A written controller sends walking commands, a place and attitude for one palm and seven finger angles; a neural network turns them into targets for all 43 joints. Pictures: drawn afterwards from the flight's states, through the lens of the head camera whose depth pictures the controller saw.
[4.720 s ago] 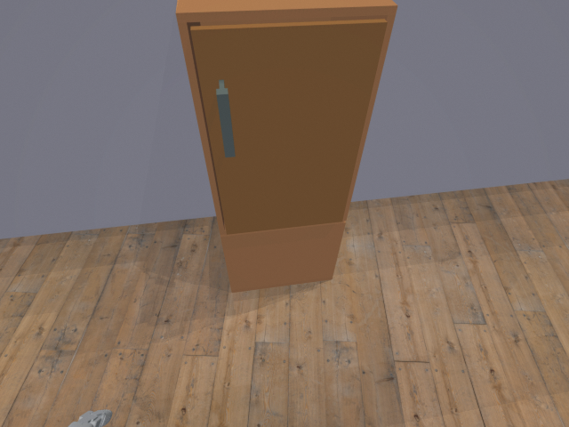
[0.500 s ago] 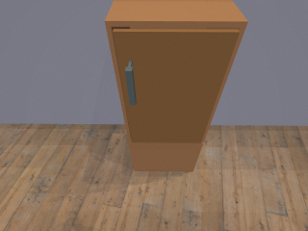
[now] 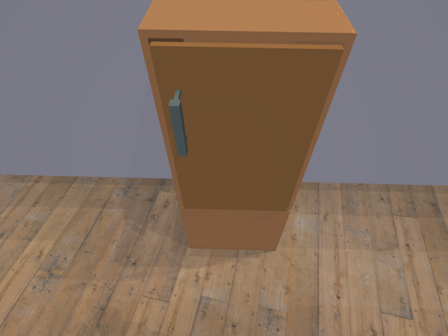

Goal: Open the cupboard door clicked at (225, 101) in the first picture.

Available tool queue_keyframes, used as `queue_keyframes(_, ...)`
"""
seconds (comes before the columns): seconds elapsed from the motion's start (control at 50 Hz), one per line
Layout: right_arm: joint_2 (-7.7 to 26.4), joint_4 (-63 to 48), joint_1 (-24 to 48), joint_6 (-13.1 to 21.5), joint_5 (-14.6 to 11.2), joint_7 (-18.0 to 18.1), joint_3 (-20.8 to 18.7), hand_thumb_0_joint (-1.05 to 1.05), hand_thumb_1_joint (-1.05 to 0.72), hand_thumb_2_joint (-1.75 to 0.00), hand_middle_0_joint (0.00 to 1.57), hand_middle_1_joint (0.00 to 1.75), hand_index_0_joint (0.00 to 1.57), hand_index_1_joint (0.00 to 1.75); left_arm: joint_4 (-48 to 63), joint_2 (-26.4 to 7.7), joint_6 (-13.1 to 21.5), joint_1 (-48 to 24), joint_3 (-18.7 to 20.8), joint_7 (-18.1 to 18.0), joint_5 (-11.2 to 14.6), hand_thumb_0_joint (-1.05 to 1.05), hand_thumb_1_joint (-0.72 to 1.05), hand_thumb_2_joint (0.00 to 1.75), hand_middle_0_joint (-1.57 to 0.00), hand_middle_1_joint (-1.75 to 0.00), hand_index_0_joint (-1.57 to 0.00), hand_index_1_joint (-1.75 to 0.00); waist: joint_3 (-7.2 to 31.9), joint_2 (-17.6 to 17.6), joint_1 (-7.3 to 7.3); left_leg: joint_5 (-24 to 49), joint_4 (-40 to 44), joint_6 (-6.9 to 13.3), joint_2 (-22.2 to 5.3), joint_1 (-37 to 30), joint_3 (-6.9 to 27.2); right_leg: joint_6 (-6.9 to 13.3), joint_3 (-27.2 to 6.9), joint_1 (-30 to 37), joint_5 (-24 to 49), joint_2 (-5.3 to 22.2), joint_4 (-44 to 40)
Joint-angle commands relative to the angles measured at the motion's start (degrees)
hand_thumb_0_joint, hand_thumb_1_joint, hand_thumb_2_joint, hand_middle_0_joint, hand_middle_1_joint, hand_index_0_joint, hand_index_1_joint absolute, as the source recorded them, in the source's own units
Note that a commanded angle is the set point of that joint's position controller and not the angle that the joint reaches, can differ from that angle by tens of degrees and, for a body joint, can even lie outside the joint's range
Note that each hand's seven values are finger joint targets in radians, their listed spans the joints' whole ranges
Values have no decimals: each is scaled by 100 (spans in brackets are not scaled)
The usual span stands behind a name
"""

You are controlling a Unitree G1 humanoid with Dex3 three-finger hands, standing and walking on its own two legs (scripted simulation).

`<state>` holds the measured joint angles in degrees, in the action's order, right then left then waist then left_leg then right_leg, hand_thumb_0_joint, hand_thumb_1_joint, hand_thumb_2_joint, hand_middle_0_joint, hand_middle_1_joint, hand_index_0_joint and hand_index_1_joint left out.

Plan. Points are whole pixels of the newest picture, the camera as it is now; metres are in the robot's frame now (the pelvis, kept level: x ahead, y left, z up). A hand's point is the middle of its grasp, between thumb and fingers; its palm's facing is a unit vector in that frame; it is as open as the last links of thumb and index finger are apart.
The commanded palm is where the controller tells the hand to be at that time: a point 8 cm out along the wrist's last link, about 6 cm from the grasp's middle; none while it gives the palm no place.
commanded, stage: come to a stop and stand still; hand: left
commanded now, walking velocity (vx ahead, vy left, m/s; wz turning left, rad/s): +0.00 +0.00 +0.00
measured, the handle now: (180, 124) +0.54 +0.13 +0.06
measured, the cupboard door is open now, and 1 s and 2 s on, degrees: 0 0 0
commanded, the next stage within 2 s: look again from close up in 0.12 s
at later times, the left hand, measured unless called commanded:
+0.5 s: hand out of the picture +0.02 +0.17 -0.17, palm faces +0.04 -0.98 -0.20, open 7.3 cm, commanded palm none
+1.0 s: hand out of the picture +0.00 +0.17 -0.18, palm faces +0.04 -0.98 -0.19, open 7.3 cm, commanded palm none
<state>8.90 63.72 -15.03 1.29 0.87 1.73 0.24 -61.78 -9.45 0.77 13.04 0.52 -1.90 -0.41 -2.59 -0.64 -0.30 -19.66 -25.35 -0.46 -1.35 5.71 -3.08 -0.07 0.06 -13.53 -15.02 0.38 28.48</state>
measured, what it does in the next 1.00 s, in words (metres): stands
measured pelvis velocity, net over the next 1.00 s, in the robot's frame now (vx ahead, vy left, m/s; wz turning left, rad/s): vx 0.00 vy -0.01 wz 0.01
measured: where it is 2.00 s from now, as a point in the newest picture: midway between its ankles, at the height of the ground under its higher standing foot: outside the picture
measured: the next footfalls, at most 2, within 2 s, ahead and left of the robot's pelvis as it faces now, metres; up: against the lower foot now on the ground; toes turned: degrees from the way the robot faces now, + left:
left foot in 1.38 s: +0.03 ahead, +0.07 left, +0.00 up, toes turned +4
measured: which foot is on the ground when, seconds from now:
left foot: down 0.00-1.00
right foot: down 0.00-1.00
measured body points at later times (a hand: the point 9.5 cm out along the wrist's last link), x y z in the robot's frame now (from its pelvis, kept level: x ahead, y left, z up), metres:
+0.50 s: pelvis +0.00 -0.01 +0.00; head +0.02 +0.00 +0.45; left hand +0.02 +0.23 -0.16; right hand +0.00 -0.22 -0.16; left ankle -0.07 +0.12 -0.74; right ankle +0.00 -0.12 -0.74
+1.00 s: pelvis +0.00 -0.01 +0.00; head +0.01 +0.00 +0.45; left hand +0.00 +0.22 -0.16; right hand -0.01 -0.22 -0.16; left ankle -0.07 +0.12 -0.74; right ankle +0.00 -0.12 -0.74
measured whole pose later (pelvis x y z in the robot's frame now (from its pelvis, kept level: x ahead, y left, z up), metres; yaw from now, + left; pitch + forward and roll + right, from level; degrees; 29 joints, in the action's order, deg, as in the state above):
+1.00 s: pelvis +0.00 -0.01 +0.00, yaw +1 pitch +0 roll +0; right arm 6.5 65.1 -16.6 1.0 1.3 2.2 0.2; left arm -62.4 -9.6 -0.4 15.3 1.2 -1.3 -0.8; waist -2.2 1.3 0.0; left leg -19.3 -25.3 -0.9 -1.6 5.6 -2.4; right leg 0.5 0.8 -13.4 -15.0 0.2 28.8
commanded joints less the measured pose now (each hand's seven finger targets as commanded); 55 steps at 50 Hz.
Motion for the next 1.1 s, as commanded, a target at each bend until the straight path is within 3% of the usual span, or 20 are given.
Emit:
queue_keyframes(0.0,532,-91,-449,71,-13,63,-115,0,-90,-90,20,30,20,30,175,-622,77,290,90,-18,-12,0,90,90,-20,-30,-20,-30,164,73,16,1597,377,159,-444,298,335,287,-475,490,2032,558,-299)
queue_keyframes(0.42,523,1,-494,77,-16,71,-102,0,-90,-90,20,30,20,30,111,-587,72,352,70,-9,-10,0,90,90,-20,-30,-20,-30,29,73,38,1407,531,159,-473,362,386,274,-417,494,1647,526,-490)
queue_keyframes(0.58,514,35,-537,100,-18,84,-107,0,-90,-90,20,30,20,30,88,-599,84,362,81,-16,-14,0,90,90,-20,-30,-20,-30,54,20,53,1734,524,162,-488,325,392,276,-355,564,1903,536,-407)
queue_keyframes(0.8,482,37,-573,100,-16,86,-103,0,-90,-90,20,30,20,30,69,-558,61,385,77,-11,-21,0,90,90,-20,-30,-20,-30,-33,-11,66,1469,619,185,-489,410,423,266,-368,514,1524,513,-478)
queue_keyframes(0.86,376,70,-620,70,8,92,-99,0,-90,-90,20,30,20,30,14,-398,0,460,63,1,-26,0,90,90,-20,-30,-20,-30,-144,72,43,1232,664,212,-588,455,499,212,-221,394,1140,401,-383)
queue_keyframes(1.02,757,-42,-662,-53,81,216,-338,0,-90,-90,20,30,20,30,327,-309,-173,532,227,142,-128,0,90,90,-20,-30,-20,-30,-442,-559,-16,1466,568,594,-1242,454,996,173,163,-547,215,88,489)
queue_keyframes(1.08,765,-145,-603,-70,94,233,-386,0,-90,-90,20,30,20,30,395,-335,-181,776,299,184,-137,0,90,90,-20,-30,-20,-30,-288,-320,69,1353,137,543,-1126,782,866,252,10,-190,541,141,267)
